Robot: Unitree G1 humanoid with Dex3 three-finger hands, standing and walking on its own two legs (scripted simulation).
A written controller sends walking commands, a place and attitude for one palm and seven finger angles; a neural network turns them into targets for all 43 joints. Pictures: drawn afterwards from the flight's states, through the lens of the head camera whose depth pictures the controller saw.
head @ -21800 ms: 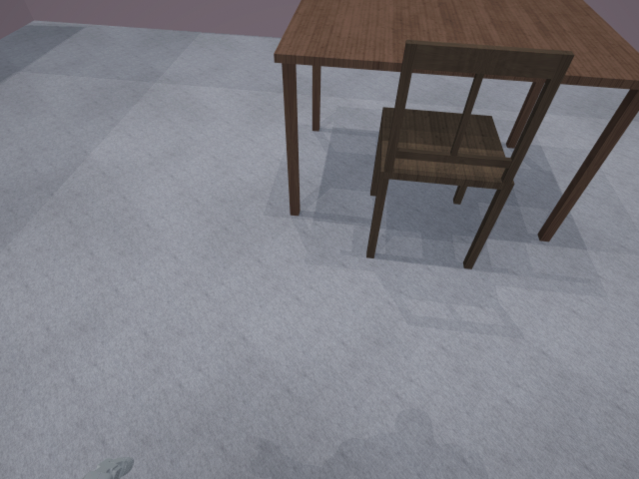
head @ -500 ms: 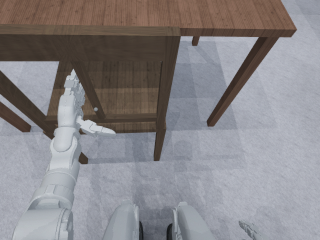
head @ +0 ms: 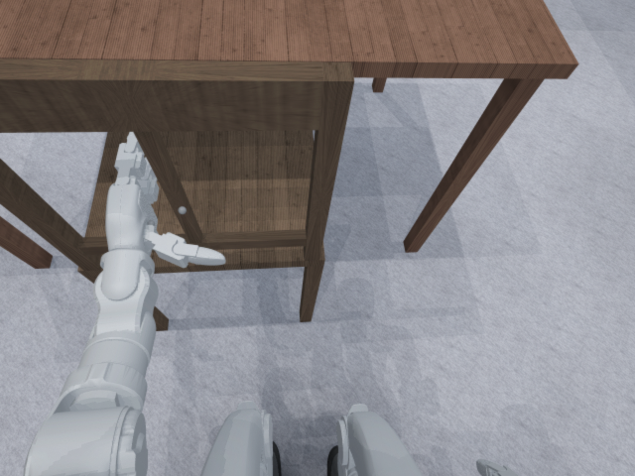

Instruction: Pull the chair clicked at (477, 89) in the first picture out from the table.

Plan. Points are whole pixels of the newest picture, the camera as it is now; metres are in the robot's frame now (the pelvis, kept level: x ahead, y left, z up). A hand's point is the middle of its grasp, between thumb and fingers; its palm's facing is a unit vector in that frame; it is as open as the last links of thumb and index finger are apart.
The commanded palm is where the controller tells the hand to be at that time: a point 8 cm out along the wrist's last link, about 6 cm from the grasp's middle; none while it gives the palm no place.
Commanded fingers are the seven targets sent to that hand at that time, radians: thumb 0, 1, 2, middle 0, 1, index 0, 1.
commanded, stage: push the fingers through the gap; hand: left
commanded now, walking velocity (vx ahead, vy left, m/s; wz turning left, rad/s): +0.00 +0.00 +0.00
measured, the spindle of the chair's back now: (175, 193) +0.47 +0.18 +0.01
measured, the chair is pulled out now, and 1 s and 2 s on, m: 0.00 0.00 0.01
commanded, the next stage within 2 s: hook a spindle and tug to test in 0.04 s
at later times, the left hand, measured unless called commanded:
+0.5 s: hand (193, 206) +0.45 +0.15 +0.01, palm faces +0.05 -1.00 -0.03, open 15.4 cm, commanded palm +0.42 +0.19 +0.02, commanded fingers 0.00 -0.28 0.40 -0.39 -1.12 -0.39 -1.12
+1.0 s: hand (190, 207) +0.44 +0.15 +0.02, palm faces +0.08 -1.00 -0.02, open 6.0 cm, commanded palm +0.41 +0.19 +0.02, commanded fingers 0.00 0.90 0.90 -0.50 -1.45 -0.50 -1.45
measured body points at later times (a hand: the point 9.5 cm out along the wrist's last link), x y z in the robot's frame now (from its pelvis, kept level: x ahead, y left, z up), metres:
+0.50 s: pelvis +0.00 +0.00 -0.01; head +0.13 +0.02 +0.42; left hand +0.44 +0.20 +0.02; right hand +0.07 -0.26 -0.13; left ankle +0.03 +0.08 -0.63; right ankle +0.01 -0.11 -0.63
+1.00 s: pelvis +0.00 +0.00 +0.00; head +0.13 +0.01 +0.43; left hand +0.43 +0.20 +0.02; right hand +0.08 -0.27 -0.12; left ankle +0.03 +0.08 -0.63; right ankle +0.01 -0.11 -0.63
